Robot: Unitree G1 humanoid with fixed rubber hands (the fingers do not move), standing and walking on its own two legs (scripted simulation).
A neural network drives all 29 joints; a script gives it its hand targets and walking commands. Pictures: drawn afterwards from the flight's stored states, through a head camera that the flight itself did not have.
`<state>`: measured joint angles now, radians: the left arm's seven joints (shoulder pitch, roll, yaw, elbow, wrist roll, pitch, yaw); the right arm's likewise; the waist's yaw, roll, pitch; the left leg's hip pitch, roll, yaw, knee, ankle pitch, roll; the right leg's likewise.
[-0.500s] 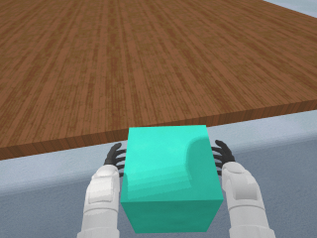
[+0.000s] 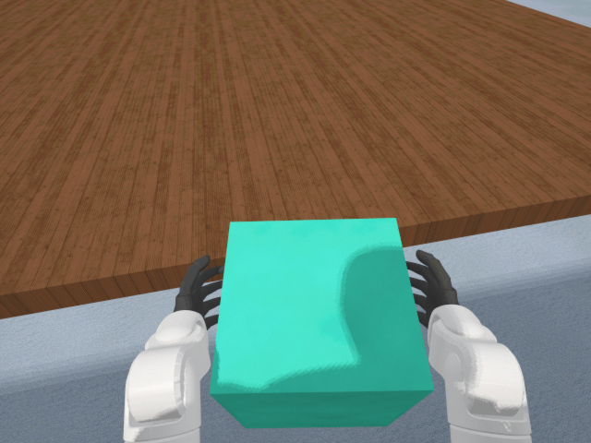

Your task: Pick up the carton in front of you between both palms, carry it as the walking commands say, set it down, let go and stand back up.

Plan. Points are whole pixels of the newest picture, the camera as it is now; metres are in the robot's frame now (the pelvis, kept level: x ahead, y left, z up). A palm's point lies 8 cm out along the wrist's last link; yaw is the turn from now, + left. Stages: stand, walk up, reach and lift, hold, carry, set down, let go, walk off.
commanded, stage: carry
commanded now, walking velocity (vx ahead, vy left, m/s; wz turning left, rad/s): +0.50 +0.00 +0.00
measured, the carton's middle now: (314, 332) +0.28 +0.00 +0.03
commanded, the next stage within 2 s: none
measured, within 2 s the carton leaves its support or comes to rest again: neither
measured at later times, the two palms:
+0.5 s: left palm (188, 212) +0.51 +0.22 +0.06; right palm (356, 204) +0.51 -0.08 +0.06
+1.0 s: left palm (216, 100) +0.89 +0.22 +0.10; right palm (338, 95) +0.91 -0.09 +0.09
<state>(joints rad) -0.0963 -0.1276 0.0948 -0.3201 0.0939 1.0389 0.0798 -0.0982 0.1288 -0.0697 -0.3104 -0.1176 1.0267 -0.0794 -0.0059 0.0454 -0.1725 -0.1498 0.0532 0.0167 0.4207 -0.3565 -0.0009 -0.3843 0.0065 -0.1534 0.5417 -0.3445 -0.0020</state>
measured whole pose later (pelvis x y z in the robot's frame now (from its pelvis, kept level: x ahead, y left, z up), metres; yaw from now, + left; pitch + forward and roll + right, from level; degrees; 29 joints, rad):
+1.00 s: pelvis +0.61 +0.05 -0.03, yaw +3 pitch +3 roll -1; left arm -0.29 -0.12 0.14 -0.36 -0.03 1.14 0.23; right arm -0.27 0.08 -0.15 -0.39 0.02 1.14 -0.24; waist 0.04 0.04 -0.07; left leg -0.16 0.06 0.08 1.00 -0.49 0.02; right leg -0.55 -0.04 -0.22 0.66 -0.18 -0.11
